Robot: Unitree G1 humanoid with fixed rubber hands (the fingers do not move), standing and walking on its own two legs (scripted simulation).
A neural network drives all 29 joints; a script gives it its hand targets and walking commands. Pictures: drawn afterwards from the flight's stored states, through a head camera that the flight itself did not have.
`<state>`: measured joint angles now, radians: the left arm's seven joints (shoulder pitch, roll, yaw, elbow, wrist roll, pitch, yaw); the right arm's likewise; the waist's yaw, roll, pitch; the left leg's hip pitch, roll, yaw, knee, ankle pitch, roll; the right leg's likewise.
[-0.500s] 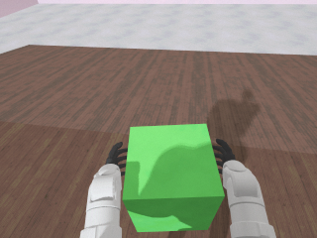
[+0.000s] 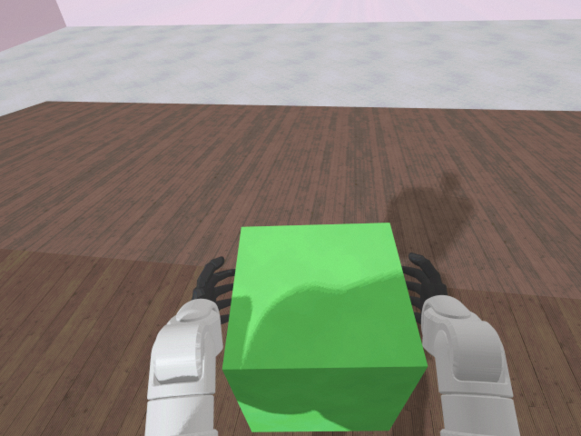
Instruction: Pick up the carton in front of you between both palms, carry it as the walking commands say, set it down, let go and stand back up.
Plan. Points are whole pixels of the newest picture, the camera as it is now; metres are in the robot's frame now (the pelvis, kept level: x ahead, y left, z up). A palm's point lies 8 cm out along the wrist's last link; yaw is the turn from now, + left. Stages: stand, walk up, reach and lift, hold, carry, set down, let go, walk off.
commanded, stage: carry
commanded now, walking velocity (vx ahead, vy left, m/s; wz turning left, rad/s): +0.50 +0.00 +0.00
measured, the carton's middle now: (317, 332) +0.29 -0.01 +0.02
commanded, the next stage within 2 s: none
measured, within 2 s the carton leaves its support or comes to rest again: neither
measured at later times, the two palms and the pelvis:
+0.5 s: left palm (242, 201) +0.52 +0.11 +0.09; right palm (403, 190) +0.53 -0.19 +0.09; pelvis +0.26 -0.04 +0.01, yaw +2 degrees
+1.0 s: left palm (248, 130) +0.86 +0.13 +0.06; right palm (362, 127) +0.84 -0.17 +0.07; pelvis +0.59 +0.00 +0.01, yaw -4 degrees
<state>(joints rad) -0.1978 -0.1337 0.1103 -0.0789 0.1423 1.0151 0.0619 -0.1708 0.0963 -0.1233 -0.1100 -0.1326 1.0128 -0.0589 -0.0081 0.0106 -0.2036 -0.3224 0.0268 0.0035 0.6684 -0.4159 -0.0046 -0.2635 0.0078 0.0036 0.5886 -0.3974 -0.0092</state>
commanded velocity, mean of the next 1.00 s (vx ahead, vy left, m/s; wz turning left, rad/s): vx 0.50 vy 0.00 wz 0.00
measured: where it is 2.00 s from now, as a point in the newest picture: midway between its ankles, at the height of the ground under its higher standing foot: (317, 254)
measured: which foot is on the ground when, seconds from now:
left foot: down 0.00-0.40, up 0.42-0.84, down 0.86-1.00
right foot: down 0.00-0.12, up 0.14-0.34, down 0.36-0.88, up 0.90-1.00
